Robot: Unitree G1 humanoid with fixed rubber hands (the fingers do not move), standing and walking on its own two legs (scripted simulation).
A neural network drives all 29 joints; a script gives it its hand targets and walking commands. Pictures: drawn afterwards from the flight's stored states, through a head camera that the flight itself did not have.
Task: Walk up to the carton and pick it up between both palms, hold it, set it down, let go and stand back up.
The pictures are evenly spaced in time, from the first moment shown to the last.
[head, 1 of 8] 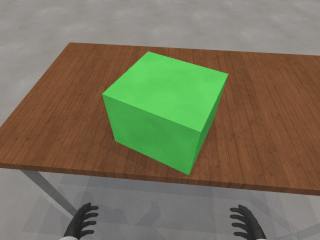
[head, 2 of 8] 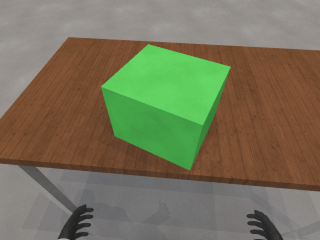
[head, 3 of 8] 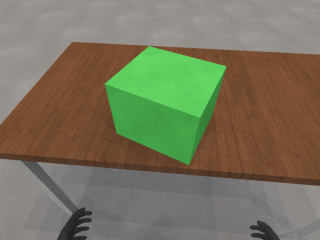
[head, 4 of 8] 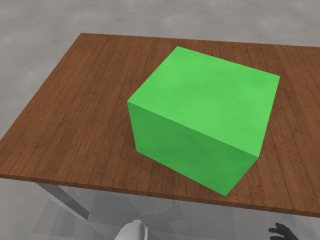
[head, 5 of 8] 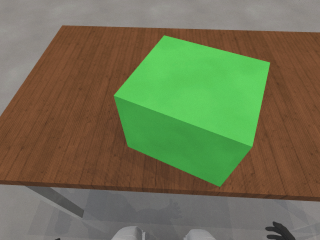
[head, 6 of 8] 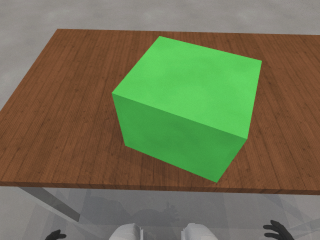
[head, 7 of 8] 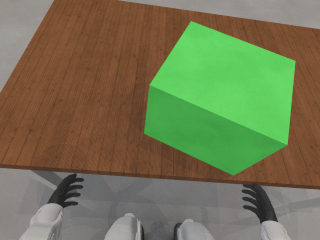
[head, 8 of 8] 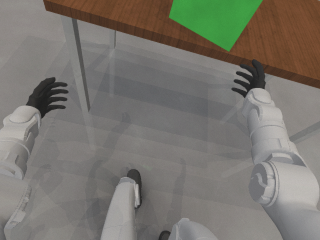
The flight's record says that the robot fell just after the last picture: yes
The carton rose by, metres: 0.00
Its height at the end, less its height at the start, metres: +0.00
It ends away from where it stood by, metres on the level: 0.00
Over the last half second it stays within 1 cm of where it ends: yes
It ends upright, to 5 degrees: yes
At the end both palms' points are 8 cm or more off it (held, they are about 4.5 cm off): yes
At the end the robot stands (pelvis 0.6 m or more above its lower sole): yes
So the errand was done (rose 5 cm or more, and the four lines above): no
